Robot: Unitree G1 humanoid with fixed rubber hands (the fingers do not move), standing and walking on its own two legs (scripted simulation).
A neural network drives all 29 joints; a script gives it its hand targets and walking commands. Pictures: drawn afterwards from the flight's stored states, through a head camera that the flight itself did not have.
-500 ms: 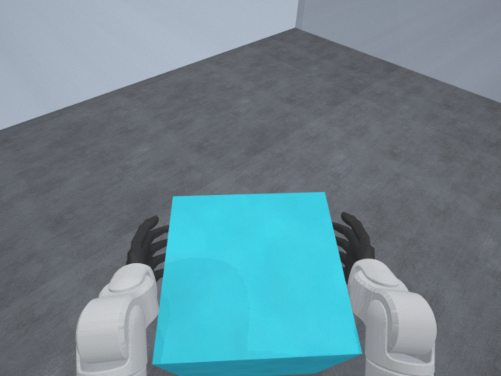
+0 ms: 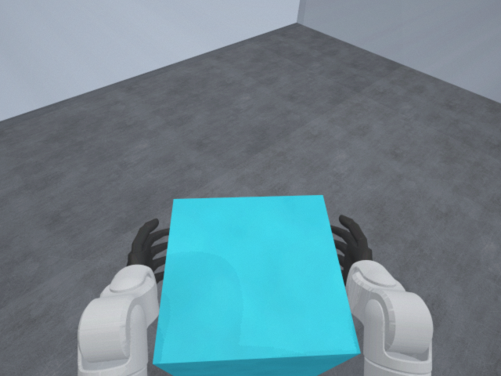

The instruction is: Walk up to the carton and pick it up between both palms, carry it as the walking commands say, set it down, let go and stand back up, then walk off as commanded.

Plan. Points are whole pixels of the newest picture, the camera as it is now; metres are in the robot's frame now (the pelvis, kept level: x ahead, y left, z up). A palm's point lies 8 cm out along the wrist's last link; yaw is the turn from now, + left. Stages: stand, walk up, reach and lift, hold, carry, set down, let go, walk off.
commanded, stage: carry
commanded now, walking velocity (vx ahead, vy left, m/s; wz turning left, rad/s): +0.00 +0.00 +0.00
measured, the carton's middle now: (250, 297) +0.24 +0.00 +0.02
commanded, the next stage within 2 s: none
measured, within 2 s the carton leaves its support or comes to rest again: neither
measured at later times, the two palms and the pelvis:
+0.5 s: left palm (137, 266) +0.27 +0.16 +0.08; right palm (347, 261) +0.27 -0.14 +0.09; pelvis +0.01 +0.01 +0.00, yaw +0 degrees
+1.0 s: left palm (144, 275) +0.26 +0.15 +0.06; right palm (348, 271) +0.26 -0.15 +0.07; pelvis +0.00 +0.00 -0.01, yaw +0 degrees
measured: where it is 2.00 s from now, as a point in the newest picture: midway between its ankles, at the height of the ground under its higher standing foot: outside the picture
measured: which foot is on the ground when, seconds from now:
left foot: down 0.00-1.00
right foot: down 0.00-1.00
